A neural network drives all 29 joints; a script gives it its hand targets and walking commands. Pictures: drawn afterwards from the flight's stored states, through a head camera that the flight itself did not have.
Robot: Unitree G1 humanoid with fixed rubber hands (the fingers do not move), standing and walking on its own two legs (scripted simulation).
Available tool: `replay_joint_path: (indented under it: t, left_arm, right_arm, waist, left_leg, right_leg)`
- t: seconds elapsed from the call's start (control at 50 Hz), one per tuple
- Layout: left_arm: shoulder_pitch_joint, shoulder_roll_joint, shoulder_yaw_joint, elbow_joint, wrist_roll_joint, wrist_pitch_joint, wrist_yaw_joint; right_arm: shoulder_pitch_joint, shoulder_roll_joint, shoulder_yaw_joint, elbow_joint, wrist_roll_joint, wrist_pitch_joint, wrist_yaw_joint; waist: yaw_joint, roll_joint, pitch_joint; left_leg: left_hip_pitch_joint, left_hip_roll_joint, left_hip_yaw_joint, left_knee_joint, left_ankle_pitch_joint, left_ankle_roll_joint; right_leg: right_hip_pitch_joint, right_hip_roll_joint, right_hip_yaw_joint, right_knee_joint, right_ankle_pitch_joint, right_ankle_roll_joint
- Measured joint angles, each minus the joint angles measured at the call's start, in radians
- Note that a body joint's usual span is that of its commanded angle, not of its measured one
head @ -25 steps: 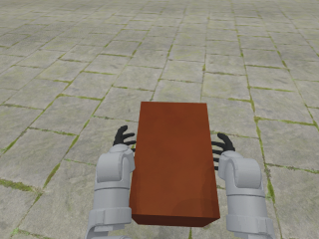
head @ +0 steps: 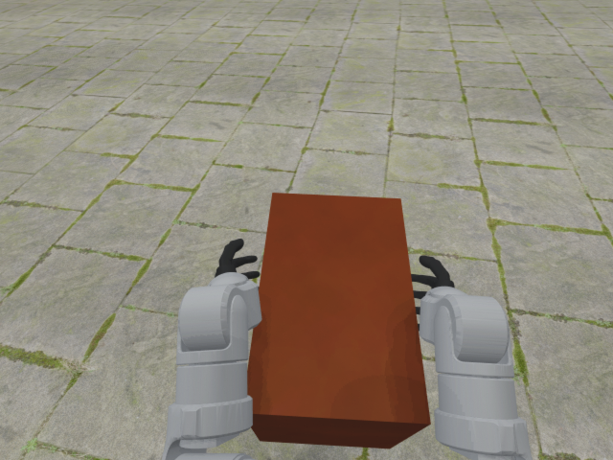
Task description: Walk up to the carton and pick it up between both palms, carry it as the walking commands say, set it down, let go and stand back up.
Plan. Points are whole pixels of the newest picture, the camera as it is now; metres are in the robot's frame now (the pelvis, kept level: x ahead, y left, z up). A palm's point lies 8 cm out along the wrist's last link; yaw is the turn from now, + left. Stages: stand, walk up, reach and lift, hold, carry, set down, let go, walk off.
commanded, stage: carry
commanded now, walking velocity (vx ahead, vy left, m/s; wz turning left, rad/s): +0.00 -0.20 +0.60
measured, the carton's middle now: (330, 319) +0.32 +0.00 +0.02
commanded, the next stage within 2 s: none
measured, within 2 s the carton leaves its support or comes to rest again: neither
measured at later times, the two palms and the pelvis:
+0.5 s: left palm (148, 316) +0.29 +0.23 +0.08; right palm (348, 283) +0.34 -0.02 +0.08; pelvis -0.01 +0.03 +0.01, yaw +12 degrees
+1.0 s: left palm (108, 324) +0.27 +0.27 +0.09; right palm (309, 272) +0.36 +0.03 +0.07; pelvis +0.01 +0.02 +0.01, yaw +25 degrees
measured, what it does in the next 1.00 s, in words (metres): steps on the spot, turning left: right foot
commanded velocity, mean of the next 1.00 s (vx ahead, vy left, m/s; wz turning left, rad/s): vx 0.00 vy -0.20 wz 0.60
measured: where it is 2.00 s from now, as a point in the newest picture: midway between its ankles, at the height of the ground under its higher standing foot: outside the picture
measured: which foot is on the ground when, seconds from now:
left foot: down 0.00-0.64, up 0.66-1.00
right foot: down 0.00-0.26, up 0.28-0.60, down 0.62-1.00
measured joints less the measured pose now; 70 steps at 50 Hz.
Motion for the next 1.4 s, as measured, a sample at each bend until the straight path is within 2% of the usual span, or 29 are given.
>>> replay_joint_path:
  t: [0.04, 0.12, 0.16, 0.22, 0.26, 0.28, 0.32, 0.42, 0.54, 0.62, 0.66, 0.68, 0.76, 0.84, 0.94, 1.02, 1.04, 1.06, 1.1, 1.14, 1.18, 1.28, 1.34, 1.36, 1.4]
  left_arm:
    - [-0.014, -0.005, 0.0, 0.0, 0.0, 0.0, 0.009]
    - [-0.047, -0.018, 0.001, 0.0, 0.001, 0.001, 0.027]
    - [-0.056, -0.021, 0.001, 0.0, 0.007, 0.001, 0.027]
    - [-0.065, -0.024, 0.004, 0.0, 0.015, 0.001, 0.026]
    - [-0.07, -0.02, 0.018, 0.0, 0.016, -0.001, 0.019]
    - [-0.068, -0.014, 0.026, 0.0, 0.016, -0.004, 0.009]
    - [-0.058, -0.012, 0.036, 0.0, 0.016, -0.004, 0.003]
    - [-0.056, -0.022, 0.037, -0.058, 0.015, -0.004, 0.006]
    - [-0.082, -0.03, 0.037, -0.155, 0.007, -0.022, 0.001]
    - [-0.084, -0.031, 0.037, -0.156, 0.007, -0.027, -0.003]
    - [-0.083, -0.031, 0.037, -0.155, 0.007, -0.027, -0.004]
    - [-0.082, -0.032, 0.037, -0.155, 0.007, -0.024, -0.006]
    - [-0.082, -0.032, 0.032, -0.155, 0.007, -0.02, -0.008]
    - [-0.082, -0.032, 0.032, -0.155, 0.007, -0.02, -0.008]
    - [-0.082, -0.032, 0.033, -0.155, 0.007, -0.02, -0.008]
    - [-0.082, -0.032, 0.033, -0.155, 0.007, -0.02, -0.009]
    - [-0.082, -0.032, 0.033, -0.155, 0.007, -0.02, -0.009]
    - [-0.081, -0.031, 0.033, -0.155, 0.008, -0.023, -0.009]
    - [-0.069, -0.026, 0.032, -0.155, 0.008, -0.035, -0.014]
    - [-0.047, -0.019, 0.033, -0.155, 0.008, -0.04, -0.026]
    - [-0.041, -0.016, 0.032, -0.155, 0.008, -0.04, -0.034]
    - [-0.041, -0.016, 0.032, -0.168, 0.008, -0.062, -0.057]
    - [-0.04, -0.016, 0.029, -0.177, 0.008, -0.063, -0.056]
    - [-0.04, -0.016, 0.028, -0.179, 0.008, -0.063, -0.056]
    - [-0.039, -0.017, 0.02, -0.18, 0.008, -0.061, -0.057]
  right_arm:
    - [-0.009, -0.001, -0.008, -0.008, 0.0, 0.004, -0.003]
    - [-0.025, -0.001, -0.036, -0.027, 0.001, 0.006, -0.003]
    - [-0.033, -0.001, -0.043, -0.028, 0.001, 0.007, -0.003]
    - [-0.043, -0.002, -0.051, -0.028, 0.002, 0.007, -0.002]
    - [-0.057, 0.0, -0.049, -0.016, 0.005, 0.003, -0.002]
    - [-0.065, 0.0, -0.044, -0.003, 0.005, -0.001, -0.002]
    - [-0.065, 0.004, -0.04, 0.014, 0.005, -0.005, -0.002]
    - [-0.068, 0.009, -0.04, -0.033, 0.015, -0.01, -0.003]
    - [-0.089, 0.02, -0.04, -0.126, 0.016, -0.035, -0.003]
    - [-0.089, 0.02, -0.041, -0.134, 0.016, -0.037, -0.004]
    - [-0.087, 0.02, -0.041, -0.133, 0.016, -0.038, -0.004]
    - [-0.082, 0.02, -0.041, -0.133, 0.016, -0.038, -0.002]
    - [-0.075, 0.02, -0.041, -0.146, 0.017, -0.028, -0.003]
    - [-0.075, 0.02, -0.041, -0.146, 0.017, -0.027, -0.003]
    - [-0.075, 0.02, -0.041, -0.147, 0.017, -0.026, -0.003]
    - [-0.075, 0.02, -0.041, -0.148, 0.017, -0.025, -0.003]
    - [-0.075, 0.02, -0.041, -0.149, 0.017, -0.025, -0.003]
    - [-0.076, 0.021, -0.041, -0.148, 0.017, -0.028, -0.003]
    - [-0.074, 0.029, -0.041, -0.136, 0.017, -0.044, -0.006]
    - [-0.064, 0.041, -0.039, -0.126, 0.017, -0.052, -0.011]
    - [-0.061, 0.04, -0.037, -0.128, 0.019, -0.049, -0.012]
    - [-0.064, 0.039, -0.036, -0.163, 0.019, -0.055, -0.012]
    - [-0.064, 0.04, -0.034, -0.167, 0.019, -0.064, -0.012]
    - [-0.064, 0.04, -0.033, -0.169, 0.019, -0.064, -0.011]
    - [-0.056, 0.037, -0.033, -0.176, 0.019, -0.065, -0.011]
  waist:
    - [0.0, 0.002, 0.003]
    - [-0.007, 0.002, 0.005]
    - [-0.01, 0.006, 0.002]
    - [-0.011, 0.013, 0.001]
    - [-0.01, 0.0, 0.01]
    - [-0.01, -0.003, 0.033]
    - [-0.011, 0.0, 0.069]
    - [0.006, -0.016, 0.119]
    - [0.006, -0.015, 0.131]
    - [0.008, -0.011, 0.12]
    - [0.007, 0.002, 0.121]
    - [0.005, 0.007, 0.121]
    - [-0.007, 0.0, 0.119]
    - [-0.013, 0.001, 0.107]
    - [-0.013, 0.001, 0.107]
    - [-0.014, -0.001, 0.107]
    - [-0.014, -0.004, 0.106]
    - [-0.014, -0.008, 0.107]
    - [-0.012, -0.031, 0.128]
    - [-0.011, -0.029, 0.136]
    - [-0.011, -0.03, 0.135]
    - [-0.01, -0.028, 0.133]
    - [-0.009, -0.026, 0.129]
    - [-0.009, -0.025, 0.129]
    - [-0.009, -0.005, 0.132]
  left_leg:
    - [-0.007, 0.0, 0.0, 0.02, -0.029, -0.002]
    - [-0.058, 0.0, 0.001, 0.246, -0.089, -0.002]
    - [-0.059, 0.003, 0.0, 0.269, -0.092, -0.002]
    - [-0.055, 0.006, -0.001, 0.173, -0.094, -0.002]
    - [-0.039, -0.007, -0.001, 0.087, -0.13, 0.034]
    - [-0.039, -0.011, -0.008, 0.086, -0.125, 0.047]
    - [-0.039, -0.01, -0.036, 0.074, -0.091, 0.055]
    - [-0.041, -0.017, -0.08, -0.008, -0.026, 0.049]
    - [-0.044, -0.046, -0.08, -0.054, 0.007, 0.049]
    - [-0.045, -0.072, -0.08, -0.042, 0.0, 0.041]
    - [-0.059, -0.071, -0.081, 0.023, -0.069, 0.027]
    - [-0.074, -0.069, -0.081, 0.093, -0.128, 0.021]
    - [-0.105, -0.061, -0.082, 0.306, -0.161, 0.019]
    - [-0.106, -0.041, -0.082, 0.343, -0.161, 0.005]
    - [-0.107, -0.037, -0.082, 0.294, -0.162, -0.007]
    - [-0.105, -0.037, -0.079, 0.136, -0.15, -0.008]
    - [-0.098, -0.037, -0.075, 0.073, -0.117, -0.008]
    - [-0.082, -0.037, -0.075, -0.001, -0.017, 0.0]
    - [-0.08, -0.049, -0.078, 0.012, -0.019, 0.016]
    - [-0.079, -0.044, -0.093, 0.033, -0.056, 0.022]
    - [-0.079, -0.045, -0.113, 0.03, -0.062, 0.021]
    - [-0.079, -0.059, -0.156, 0.021, -0.062, 0.01]
    - [-0.08, -0.07, -0.167, 0.025, -0.067, -0.001]
    - [-0.081, -0.074, -0.167, 0.044, -0.078, -0.005]
    - [-0.093, -0.069, -0.167, 0.164, -0.17, -0.006]
  right_leg:
    - [0.0, -0.002, -0.003, 0.0, -0.001, -0.01]
    - [0.0, -0.026, -0.03, 0.0, -0.009, -0.012]
    - [-0.007, -0.038, -0.05, 0.0, -0.012, -0.011]
    - [-0.032, -0.055, -0.093, 0.002, -0.013, 0.003]
    - [-0.058, -0.073, -0.108, 0.022, -0.02, 0.01]
    - [-0.059, -0.072, -0.109, 0.046, -0.082, 0.01]
    - [-0.064, -0.044, -0.11, 0.132, -0.206, 0.01]
    - [-0.067, 0.027, -0.109, 0.232, -0.227, 0.01]
    - [-0.033, 0.053, -0.108, 0.199, -0.201, 0.01]
    - [0.076, 0.043, -0.107, 0.004, -0.133, 0.01]
    - [0.116, 0.052, -0.109, -0.05, -0.156, -0.067]
    - [0.118, 0.056, -0.111, -0.046, -0.16, -0.087]
    - [0.132, 0.036, -0.126, -0.046, -0.163, -0.099]
    - [0.132, 0.003, -0.162, -0.046, -0.176, -0.099]
    - [0.132, -0.037, -0.226, -0.046, -0.193, -0.091]
    - [0.132, -0.053, -0.289, -0.042, -0.212, -0.076]
    - [0.129, -0.056, -0.304, -0.028, -0.222, -0.071]
    - [0.113, -0.062, -0.312, 0.014, -0.231, -0.067]
    - [0.066, -0.081, -0.302, 0.145, -0.268, -0.049]
    - [0.015, -0.04, -0.243, 0.26, -0.336, -0.038]
    - [-0.012, -0.009, -0.21, 0.274, -0.348, -0.036]
    - [-0.029, 0.017, -0.176, 0.24, -0.297, -0.036]
    - [0.015, 0.007, -0.168, 0.081, -0.191, -0.036]
    - [0.048, 0.003, -0.169, 0.021, -0.139, -0.042]
    - [0.07, 0.016, -0.174, 0.023, -0.188, -0.067]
